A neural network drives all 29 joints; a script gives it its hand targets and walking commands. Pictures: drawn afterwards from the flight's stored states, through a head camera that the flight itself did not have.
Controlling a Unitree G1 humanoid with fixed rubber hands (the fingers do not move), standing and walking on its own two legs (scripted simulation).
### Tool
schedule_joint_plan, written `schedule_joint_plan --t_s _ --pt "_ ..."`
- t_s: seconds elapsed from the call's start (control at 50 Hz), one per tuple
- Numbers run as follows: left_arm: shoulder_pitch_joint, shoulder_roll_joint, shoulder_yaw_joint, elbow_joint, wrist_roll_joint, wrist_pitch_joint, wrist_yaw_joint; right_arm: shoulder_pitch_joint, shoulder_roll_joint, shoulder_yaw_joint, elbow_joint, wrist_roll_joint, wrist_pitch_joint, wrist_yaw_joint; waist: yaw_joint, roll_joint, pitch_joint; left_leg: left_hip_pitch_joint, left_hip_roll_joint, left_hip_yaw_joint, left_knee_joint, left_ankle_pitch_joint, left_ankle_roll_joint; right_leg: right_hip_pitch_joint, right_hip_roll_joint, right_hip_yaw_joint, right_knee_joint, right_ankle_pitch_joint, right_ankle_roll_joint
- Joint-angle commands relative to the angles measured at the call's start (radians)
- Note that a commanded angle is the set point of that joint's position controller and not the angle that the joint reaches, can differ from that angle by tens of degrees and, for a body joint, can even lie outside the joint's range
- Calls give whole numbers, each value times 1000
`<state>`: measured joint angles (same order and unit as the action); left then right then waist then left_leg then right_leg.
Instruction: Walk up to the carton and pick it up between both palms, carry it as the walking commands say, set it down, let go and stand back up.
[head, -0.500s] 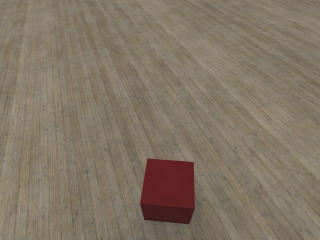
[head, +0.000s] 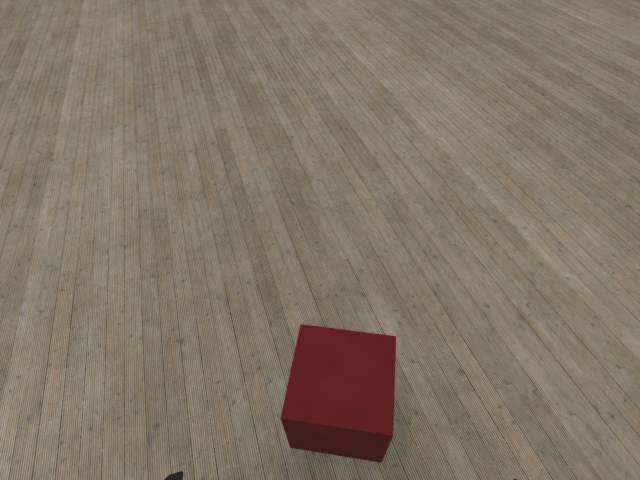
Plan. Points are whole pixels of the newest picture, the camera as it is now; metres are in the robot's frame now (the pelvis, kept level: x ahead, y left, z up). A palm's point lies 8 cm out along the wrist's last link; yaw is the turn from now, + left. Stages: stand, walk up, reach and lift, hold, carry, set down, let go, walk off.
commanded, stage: walk up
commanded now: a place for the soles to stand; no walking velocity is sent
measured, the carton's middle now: (341, 393) +0.45 -0.01 -0.63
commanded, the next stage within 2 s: reach and lift in 1.04 s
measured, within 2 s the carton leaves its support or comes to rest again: neither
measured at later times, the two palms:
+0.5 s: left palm out of the picture +0.04 +0.27 -0.12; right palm out of the picture +0.08 -0.24 -0.11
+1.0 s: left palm out of the picture +0.01 +0.26 -0.12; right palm out of the picture +0.09 -0.24 -0.11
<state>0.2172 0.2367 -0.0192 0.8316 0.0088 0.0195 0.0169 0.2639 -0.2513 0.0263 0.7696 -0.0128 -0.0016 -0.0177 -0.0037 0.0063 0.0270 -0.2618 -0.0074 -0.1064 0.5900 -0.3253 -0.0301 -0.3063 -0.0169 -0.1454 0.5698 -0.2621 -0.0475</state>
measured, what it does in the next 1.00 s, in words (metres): stands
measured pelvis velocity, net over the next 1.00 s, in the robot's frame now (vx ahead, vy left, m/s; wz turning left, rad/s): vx -0.03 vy -0.01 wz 0.13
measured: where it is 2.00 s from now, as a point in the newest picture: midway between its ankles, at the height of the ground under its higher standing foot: outside the picture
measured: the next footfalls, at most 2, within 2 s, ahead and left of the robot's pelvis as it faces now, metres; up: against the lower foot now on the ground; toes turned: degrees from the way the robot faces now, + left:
none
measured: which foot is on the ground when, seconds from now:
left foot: down 0.00-1.00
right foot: down 0.00-1.00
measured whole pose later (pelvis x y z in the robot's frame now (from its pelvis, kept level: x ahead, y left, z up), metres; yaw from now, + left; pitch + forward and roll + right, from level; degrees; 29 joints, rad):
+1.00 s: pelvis -0.03 -0.01 +0.00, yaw +8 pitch -2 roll -1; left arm 0.26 0.26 0.03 0.82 0.02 0.04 0.01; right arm 0.31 -0.23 -0.01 0.71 -0.01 0.00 -0.02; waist 0.00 0.00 0.04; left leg -0.32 -0.05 -0.21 0.65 -0.30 -0.03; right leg -0.30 -0.04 -0.23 0.58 -0.26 -0.06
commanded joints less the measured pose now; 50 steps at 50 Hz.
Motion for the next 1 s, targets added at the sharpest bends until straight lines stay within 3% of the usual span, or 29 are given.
schedule_joint_plan --t_s 0.0,0.02,0.04,0.06,0.12,0.18,0.2,0.28,0.36,0.4,0.44,0.48,0.5,0.54,0.56,0.58,0.64,0.68,0.7,0.72,0.74,0.76,0.78,0.8,0.86,0.9,0.92,0.94,0.98 --pt "5 132 29 -47 2 -2 7 45 -97 -24 -51 -5 -2 -6 1 -39 -62 -64 41 -43 -16 200 37 132 -159 169 -112 208 -23" --pt "15 131 31 -51 7 3 5 55 -108 -27 -46 0 2 -8 3 -14 -69 -55 38 -42 -8 176 31 130 -166 171 -124 181 -21" --pt "3 138 31 -50 4 5 7 57 -99 -25 -44 -4 4 -8 -3 -36 -70 -43 39 -48 -4 201 36 125 -166 179 -114 205 -33" --pt "1 126 33 -57 1 8 6 56 -95 -23 -46 -1 1 -10 -5 -4 -59 -54 51 -54 -28 221 40 120 -155 154 -101 192 -19" --pt "-19 121 34 -59 5 13 1 35 -120 -28 -57 0 2 -7 6 8 -10 -126 68 -122 -80 186 50 129 -120 117 -87 89 -3" --pt "3 132 36 -39 6 17 2 37 -112 -31 -57 -5 -1 -6 11 -2 -32 -100 52 -118 -73 173 50 138 -138 127 -102 64 -5" --pt "10 126 37 -38 4 13 -2 32 -114 -33 -58 -4 -1 -7 16 31 -36 -100 47 -102 -61 177 46 145 -146 135 -110 61 -12" --pt "5 135 43 -37 11 15 0 43 -106 -35 -61 -3 -4 -8 18 -7 -13 -112 46 -134 -83 135 54 138 -152 135 -134 -35 -8" --pt "-4 137 43 -30 11 14 -3 50 -132 -47 -66 1 -8 -7 3 20 -19 -121 53 -170 -98 141 55 130 -136 99 -102 2 -8" --pt "-6 138 49 -33 12 15 -1 64 -121 -49 -69 -1 -10 -4 -4 7 -16 -139 57 -177 -122 91 65 138 -131 101 -100 -28 -7" --pt "21 141 56 -28 9 22 0 49 -117 -46 -70 2 -4 -4 8 54 10 -164 51 -180 -143 16 66 109 -130 102 -111 -113 1" --pt "11 123 49 -33 12 19 -3 38 -100 -48 -74 -2 -4 -5 12 20 33 -188 48 -201 -139 14 63 120 -129 100 -112 -92 0" --pt "21 131 54 -34 8 18 -1 33 -110 -50 -77 -1 -5 -5 16 49 45 -193 38 -200 -131 12 58 111 -143 118 -128 -109 -6" --pt "32 134 54 -35 14 15 -2 53 -86 -50 -85 -1 -8 -6 7 -17 23 -165 26 -172 -88 13 52 110 -168 132 -158 -105 -18" --pt "33 140 59 -41 9 14 -5 52 -101 -53 -85 2 -10 -3 16 -1 2 -161 3 -154 -43 29 39 110 -205 159 -193 -126 -32" --pt "55 154 59 -33 15 12 -4 71 -98 -53 -80 -2 -10 -3 7 -26 -30 -126 -6 -122 1 52 35 116 -237 174 -212 -108 -51" --pt "28 161 64 -48 16 17 2 95 -90 -53 -74 -7 -6 -3 -13 -48 -40 -51 -10 -52 34 16 30 43 -263 166 -249 -211 -61" --pt "2 142 64 -61 16 28 1 109 -88 -52 -78 -9 -10 -3 -5 -62 2 -87 15 -97 -14 61 35 46 -214 108 -203 -205 -36" --pt "3 137 63 -67 12 30 0 97 -106 -57 -84 -10 -12 -7 0 16 11 -136 44 -140 -71 93 44 80 -181 88 -152 -171 -19" --pt "14 145 62 -66 16 33 -4 80 -124 -58 -91 -7 -9 -8 2 49 9 -161 64 -206 -123 68 55 85 -133 73 -116 -161 0" --pt "25 119 65 -60 13 33 -3 63 -134 -57 -94 -8 -9 -8 7 87 63 -244 96 -312 -213 -1 96 111 -70 50 -13 -117 21" --pt "44 101 67 -59 9 34 -3 44 -129 -61 -107 -10 -7 -7 25 99 74 -284 104 -355 -251 -31 109 150 -39 42 22 -65 35" --pt "33 88 56 -53 16 35 -6 32 -132 -63 -113 -3 -3 -13 17 112 72 -301 100 -356 -250 -24 109 170 -41 38 29 -48 28" --pt "73 86 63 -55 13 31 -6 30 -134 -67 -114 1 -3 -14 36 118 64 -297 89 -359 -247 -22 109 184 -44 53 8 -54 27" --pt "112 135 74 -50 13 12 -14 28 -104 -66 -122 0 -5 -9 35 89 -10 -233 29 -233 -140 2 64 198 -131 126 -97 -84 -4" --pt "114 157 79 -54 8 7 -11 54 -81 -66 -122 0 -8 -7 29 -20 -29 -171 -33 -117 33 -6 25 142 -270 250 -233 -154 -66" --pt "99 174 84 -57 13 8 -6 81 -67 -66 -115 4 -7 -9 18 -65 -38 -146 -45 -62 101 11 14 129 -317 278 -273 -168 -91" --pt "61 155 79 -60 12 8 -1 104 -60 -65 -103 0 -4 -8 -1 -92 -6 -98 -44 -39 164 -67 15 54 -351 287 -293 -149 -117" --pt "1 132 64 -80 9 12 -1 105 -54 -59 -102 -3 -3 -6 -17 -111 25 -45 -12 -2 155 -51 22 -29 -321 224 -277 -152 -103"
